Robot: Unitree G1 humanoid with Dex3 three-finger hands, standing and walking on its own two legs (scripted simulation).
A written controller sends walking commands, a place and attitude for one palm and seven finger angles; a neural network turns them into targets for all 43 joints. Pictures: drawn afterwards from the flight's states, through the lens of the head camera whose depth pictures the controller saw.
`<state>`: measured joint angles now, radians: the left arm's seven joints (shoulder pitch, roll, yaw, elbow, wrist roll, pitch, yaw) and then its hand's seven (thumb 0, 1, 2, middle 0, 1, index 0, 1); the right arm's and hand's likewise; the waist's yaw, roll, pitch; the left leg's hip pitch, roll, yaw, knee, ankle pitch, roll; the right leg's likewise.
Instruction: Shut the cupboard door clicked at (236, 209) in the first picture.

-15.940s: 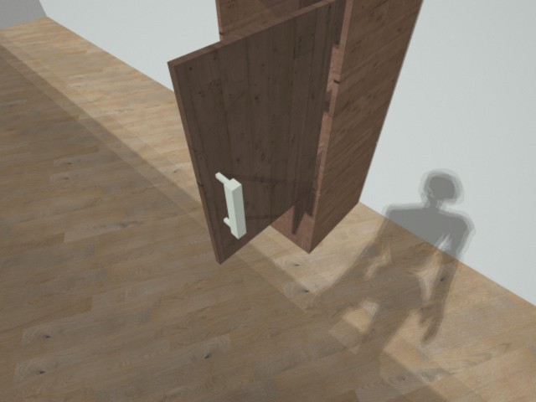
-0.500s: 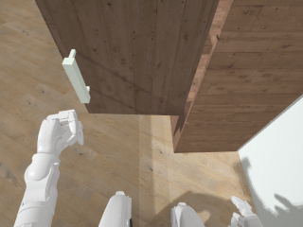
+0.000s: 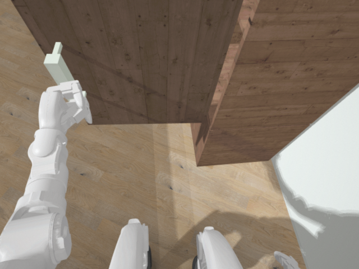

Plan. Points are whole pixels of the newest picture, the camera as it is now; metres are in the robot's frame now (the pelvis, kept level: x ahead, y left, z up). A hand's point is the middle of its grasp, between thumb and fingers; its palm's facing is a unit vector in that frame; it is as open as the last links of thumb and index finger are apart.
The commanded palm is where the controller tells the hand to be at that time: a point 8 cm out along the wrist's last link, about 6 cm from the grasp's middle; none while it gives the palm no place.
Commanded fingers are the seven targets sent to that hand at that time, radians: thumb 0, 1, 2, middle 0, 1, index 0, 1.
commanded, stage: bring the fist close to the handle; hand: left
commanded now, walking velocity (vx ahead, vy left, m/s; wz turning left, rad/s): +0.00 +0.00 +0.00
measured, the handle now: (71, 80) +0.53 +0.26 +0.04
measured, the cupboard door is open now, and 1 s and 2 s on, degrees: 87 81 69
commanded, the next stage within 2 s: push the door shut along its arc in 0.32 s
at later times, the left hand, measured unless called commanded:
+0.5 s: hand (85, 112) +0.44 +0.20 +0.05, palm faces +0.04 -1.00 -0.04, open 3.1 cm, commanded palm +0.43 +0.25 +0.05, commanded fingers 0.00 0.90 0.90 -1.30 -1.50 -1.30 -1.50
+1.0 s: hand (83, 90) +0.50 +0.22 +0.05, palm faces -0.10 -0.99 -0.03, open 3.1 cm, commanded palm +0.50 +0.24 +0.05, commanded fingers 0.00 0.90 0.90 -1.30 -1.50 -1.30 -1.50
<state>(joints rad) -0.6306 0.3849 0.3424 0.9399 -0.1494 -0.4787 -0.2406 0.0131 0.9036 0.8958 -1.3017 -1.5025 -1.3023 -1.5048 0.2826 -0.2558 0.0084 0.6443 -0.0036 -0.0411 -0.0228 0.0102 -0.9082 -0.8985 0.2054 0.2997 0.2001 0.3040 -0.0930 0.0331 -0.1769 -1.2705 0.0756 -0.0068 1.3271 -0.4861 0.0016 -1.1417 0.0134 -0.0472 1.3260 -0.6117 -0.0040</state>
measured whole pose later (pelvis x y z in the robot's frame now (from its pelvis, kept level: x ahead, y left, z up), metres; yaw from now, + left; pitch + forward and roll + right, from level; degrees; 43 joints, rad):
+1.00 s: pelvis -0.01 +0.01 -0.02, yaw -1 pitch +28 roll -5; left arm -0.89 0.57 0.39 1.14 -0.13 -0.41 -0.42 0.01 0.90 0.90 -1.31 -1.50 -1.32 -1.50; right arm 0.31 -0.27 0.03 0.66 0.01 -0.01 -0.01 0.01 -0.91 -0.90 0.21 0.30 0.20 0.30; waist -0.15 0.04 -0.16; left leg -1.40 0.09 -0.03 1.40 -0.49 0.01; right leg -1.25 0.03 -0.07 1.37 -0.61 0.00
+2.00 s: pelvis -0.01 +0.01 -0.05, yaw -5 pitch +34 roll -7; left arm -1.32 0.75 0.40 1.26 0.02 -0.19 -0.43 0.03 0.88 0.90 -1.30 -1.50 -1.30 -1.50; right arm 0.38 -0.26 0.08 0.63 -0.04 -0.04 -0.02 0.00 -0.91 -0.90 0.21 0.30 0.20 0.30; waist -0.29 0.07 -0.13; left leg -1.60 0.12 -0.05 1.51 -0.52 0.01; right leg -1.45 0.06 -0.07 1.46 -0.62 0.00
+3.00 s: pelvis +0.01 +0.00 +0.00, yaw -1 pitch +27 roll -4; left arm -0.85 0.37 0.33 1.13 -0.04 -0.51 -0.07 0.01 0.90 0.90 -1.30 -1.50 -1.30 -1.50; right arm 0.29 -0.24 0.01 0.64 -0.04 0.05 0.04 0.00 -0.91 -0.90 0.20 0.30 0.20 0.30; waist -0.16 0.04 -0.17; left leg -1.30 0.08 -0.02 1.33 -0.50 0.00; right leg -1.17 0.02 -0.05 1.31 -0.61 0.00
